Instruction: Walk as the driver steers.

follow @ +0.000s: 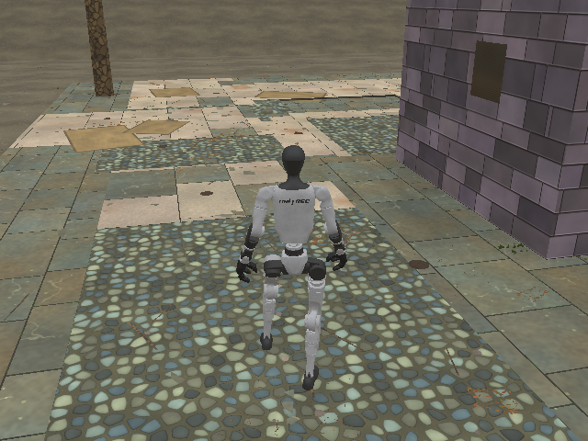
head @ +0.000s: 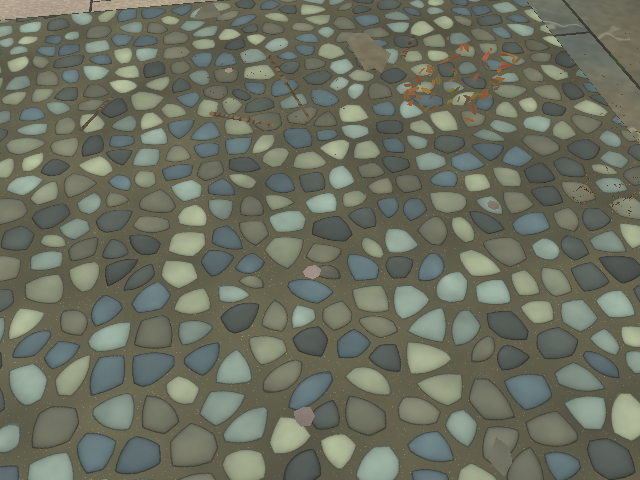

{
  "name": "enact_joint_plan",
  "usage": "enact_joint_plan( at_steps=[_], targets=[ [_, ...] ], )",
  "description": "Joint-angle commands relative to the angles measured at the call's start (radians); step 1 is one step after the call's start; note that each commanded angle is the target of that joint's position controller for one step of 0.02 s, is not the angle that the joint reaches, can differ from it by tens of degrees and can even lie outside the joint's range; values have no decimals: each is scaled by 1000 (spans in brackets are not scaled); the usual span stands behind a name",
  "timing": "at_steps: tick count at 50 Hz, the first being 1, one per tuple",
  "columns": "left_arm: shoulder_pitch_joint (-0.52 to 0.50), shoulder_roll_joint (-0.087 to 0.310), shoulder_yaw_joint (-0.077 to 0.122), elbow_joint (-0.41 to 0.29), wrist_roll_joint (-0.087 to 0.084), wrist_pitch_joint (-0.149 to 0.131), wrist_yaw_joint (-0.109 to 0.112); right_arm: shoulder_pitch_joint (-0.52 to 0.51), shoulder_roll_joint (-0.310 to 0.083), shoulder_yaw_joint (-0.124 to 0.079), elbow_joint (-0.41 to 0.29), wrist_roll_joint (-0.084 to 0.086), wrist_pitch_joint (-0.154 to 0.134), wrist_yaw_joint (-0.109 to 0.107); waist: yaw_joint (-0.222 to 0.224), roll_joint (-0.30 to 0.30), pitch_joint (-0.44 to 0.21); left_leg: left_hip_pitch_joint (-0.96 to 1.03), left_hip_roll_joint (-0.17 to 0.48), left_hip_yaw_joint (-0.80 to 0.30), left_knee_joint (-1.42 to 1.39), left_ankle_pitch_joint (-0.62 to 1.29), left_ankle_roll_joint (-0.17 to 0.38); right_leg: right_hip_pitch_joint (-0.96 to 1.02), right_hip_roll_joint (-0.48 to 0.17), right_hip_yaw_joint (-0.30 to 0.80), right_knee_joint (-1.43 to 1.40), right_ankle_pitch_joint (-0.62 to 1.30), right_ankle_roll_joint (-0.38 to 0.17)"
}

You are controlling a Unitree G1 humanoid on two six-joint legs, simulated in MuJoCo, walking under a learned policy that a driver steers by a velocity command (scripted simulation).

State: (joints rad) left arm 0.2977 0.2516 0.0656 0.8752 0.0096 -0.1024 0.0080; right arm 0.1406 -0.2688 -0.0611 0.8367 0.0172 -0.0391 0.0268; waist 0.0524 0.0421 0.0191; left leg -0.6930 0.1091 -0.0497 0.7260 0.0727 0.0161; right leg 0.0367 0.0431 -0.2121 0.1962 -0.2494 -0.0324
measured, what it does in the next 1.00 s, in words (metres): walks ahead, turning left: left foot, then right foot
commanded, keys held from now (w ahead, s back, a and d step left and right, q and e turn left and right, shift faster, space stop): w+q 0.02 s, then q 0.44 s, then no key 0.32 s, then w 0.22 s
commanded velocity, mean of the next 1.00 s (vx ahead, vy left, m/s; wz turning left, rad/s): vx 0.17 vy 0.00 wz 0.37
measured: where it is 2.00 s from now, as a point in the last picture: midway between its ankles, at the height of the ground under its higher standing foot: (271, 386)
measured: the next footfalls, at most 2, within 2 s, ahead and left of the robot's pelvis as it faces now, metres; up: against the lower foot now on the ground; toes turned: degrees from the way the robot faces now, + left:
left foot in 0.14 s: +0.26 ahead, +0.13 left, +0.00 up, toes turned +8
right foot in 0.64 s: +0.35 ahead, -0.08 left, +0.00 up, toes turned +23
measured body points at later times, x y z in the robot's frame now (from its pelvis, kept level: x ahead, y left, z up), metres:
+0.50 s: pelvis +0.19 +0.04 +0.00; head +0.24 +0.08 +0.44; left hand +0.29 +0.36 -0.11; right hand +0.41 -0.20 -0.09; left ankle +0.22 +0.12 -0.74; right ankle +0.32 -0.12 -0.69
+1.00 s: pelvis +0.26 +0.04 -0.01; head +0.26 +0.05 +0.44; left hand +0.27 +0.33 -0.12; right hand +0.47 -0.16 -0.11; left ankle +0.18 +0.14 -0.74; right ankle +0.31 -0.08 -0.73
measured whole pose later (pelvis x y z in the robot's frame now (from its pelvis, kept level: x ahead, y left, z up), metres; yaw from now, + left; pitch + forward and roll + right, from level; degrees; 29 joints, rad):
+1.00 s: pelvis +0.26 +0.04 -0.01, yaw +22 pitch +1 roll +0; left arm 0.23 0.26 0.04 0.76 -0.01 -0.02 0.01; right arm 0.25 -0.26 -0.05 0.72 0.00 0.00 0.00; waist 0.01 -0.02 -0.03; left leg -0.21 -0.03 -0.02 0.52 -0.33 0.03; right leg -0.34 -0.03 0.04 0.68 -0.39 0.00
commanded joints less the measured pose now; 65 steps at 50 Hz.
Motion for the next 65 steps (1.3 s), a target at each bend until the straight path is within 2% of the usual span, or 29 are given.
enact_joint_plan(
  at_steps=[1,4,6,7,8,9,10,11,12,16,22,25,31,32,33,34,35,36,39,41,43,46,47,48,49,51,57,61,65],
  targets=[
    [21,170,43,-31,-13,9,10,-145,-35,1,-119,0,-14,20,31,-71,83,-51,-6,51,-73,-28,20,21,-317,49,-44,363,-125],
    [-24,202,52,-43,-24,42,25,-115,-64,-15,-153,-9,-14,38,-18,-116,42,53,-80,138,-110,-165,55,69,-323,9,136,839,-89],
    [-61,221,55,-60,-33,59,36,89,-134,-53,-117,-2,-16,36,-126,-136,-83,313,-164,170,-159,-162,98,33,-284,-5,415,1016,-44],
    [-65,208,48,-67,-35,54,35,213,-195,-82,-92,-6,-15,17,-196,-88,-153,541,-162,115,-258,29,138,-95,-229,-20,653,833,13],
    [9,78,10,-98,27,38,24,232,-299,-96,-87,-15,-5,-9,-111,179,-250,868,77,-189,-139,531,230,-434,-116,3,998,-132,73],
    [89,78,-8,-121,11,11,8,201,-320,-91,-146,-33,-12,-1,-78,206,-484,1101,296,-666,-222,553,474,-677,36,219,1294,-498,109],
    [-23,170,14,-122,-24,-2,0,199,-254,-78,-165,-31,-6,5,-154,25,-486,1053,243,-552,-272,517,421,-707,-28,332,1306,-417,88],
    [-94,165,11,-154,-37,-3,3,134,-206,-67,-169,-12,-8,4,-133,-6,-345,926,194,-417,-286,437,368,-748,-65,314,1228,-323,72],
    [-109,156,12,-141,-19,6,18,80,-174,-58,-174,5,-6,0,-96,-81,-226,767,142,-340,-316,375,322,-737,-101,298,1152,-263,80],
    [-62,146,20,-153,-1,58,36,18,-171,-58,-203,-22,6,-16,-16,-5,-153,460,72,-249,-385,370,296,-577,-111,289,986,-181,100],
    [-142,129,12,-185,2,81,44,16,-196,-66,-228,-4,46,-53,-39,44,-185,439,16,-263,-369,99,233,-585,-73,304,744,-23,136],
    [-181,128,11,-197,-5,81,37,9,-181,-58,-239,-12,62,-62,-60,79,-155,432,10,-300,-369,-99,209,-567,-67,309,638,9,134],
    [-147,117,10,-201,-6,49,7,11,-134,-27,-240,-12,71,-53,-39,103,-146,465,5,-349,-240,39,170,-357,-52,269,283,82,70],
    [-134,141,14,-202,6,43,4,39,-114,-20,-235,-13,69,-54,-39,72,-136,425,-32,-336,-209,-55,123,-265,-107,314,193,234,38],
    [-139,215,25,-220,27,45,9,95,-77,-8,-241,-36,63,-53,-88,-110,-158,353,-128,-230,-66,-296,61,-173,-285,473,189,479,-34],
    [-162,209,23,-204,43,53,10,125,-92,-15,-248,-27,55,-50,-129,-306,-127,254,-219,-112,2,-584,7,-183,-395,611,185,614,-189],
    [-149,150,11,-210,33,52,8,79,-156,-28,-248,-34,50,-51,-73,-285,-134,236,-178,-99,118,-673,-33,-193,-428,669,160,575,-252],
    [-133,152,13,-205,22,52,9,33,-182,-42,-250,-22,53,-52,-45,-242,-127,203,-174,-92,216,-678,-53,-169,-399,642,168,553,-242],
    [-173,166,16,-200,-5,63,14,48,-116,-32,-223,-15,80,-52,-67,-172,-105,213,-134,-73,245,-625,-96,-185,-313,499,197,556,-173],
    [-167,137,10,-186,-4,81,8,47,-36,-2,-209,-12,80,-42,-54,-209,-118,323,-130,12,44,-547,-96,-228,-224,408,159,265,-126],
    [-128,172,21,-176,-15,98,6,12,-50,-6,-212,-3,72,-31,-24,-262,-81,385,-161,77,-98,-467,-77,-268,-206,424,112,-92,-134],
    [-102,169,17,-171,-21,97,4,58,-75,-15,-190,-7,48,-26,-50,-228,-48,555,-163,92,-299,-380,-3,-370,-206,446,116,-286,-107],
    [-121,134,4,-177,-18,86,1,106,-92,-19,-183,-10,37,-31,-75,-189,-61,647,-98,11,-309,-398,36,-448,-189,427,180,-282,-72],
    [-167,63,-15,-204,-11,69,-2,186,-158,-36,-161,-23,29,-36,-100,-24,-68,720,25,-175,-355,-541,106,-592,-87,281,377,-238,-9],
    [-227,71,-16,-247,-19,46,-1,243,-231,-59,-143,-23,22,-26,-129,180,-16,679,177,-440,-503,-705,214,-701,-17,174,544,-234,29],
    [-269,158,18,-261,-46,20,-4,251,-174,-40,-134,-30,-11,-33,-138,147,103,693,238,-534,-560,-674,275,-881,-93,263,778,-275,18],
    [-281,61,-12,-247,-22,-6,-52,220,-139,-30,-132,-5,-16,-38,-122,79,41,666,83,-171,-562,-238,180,-726,-107,193,566,45,29],
    [-307,92,-11,-265,-37,5,-63,259,-189,-45,-116,7,-17,-30,-123,99,48,570,111,-144,-561,-242,171,-530,-71,178,414,132,28],
    [-103,173,28,-212,-31,12,-45,246,-179,-39,-104,5,-16,-33,4,58,-37,543,80,-69,-320,45,105,-227,-30,155,332,122,-43]
  ],
)
Keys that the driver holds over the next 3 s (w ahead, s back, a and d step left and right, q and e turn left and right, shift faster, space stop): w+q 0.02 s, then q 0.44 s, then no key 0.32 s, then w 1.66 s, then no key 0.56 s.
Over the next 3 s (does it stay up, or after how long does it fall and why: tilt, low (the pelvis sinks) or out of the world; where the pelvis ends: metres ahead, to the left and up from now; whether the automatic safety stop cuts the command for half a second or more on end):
stays up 1.12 0.33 -0.01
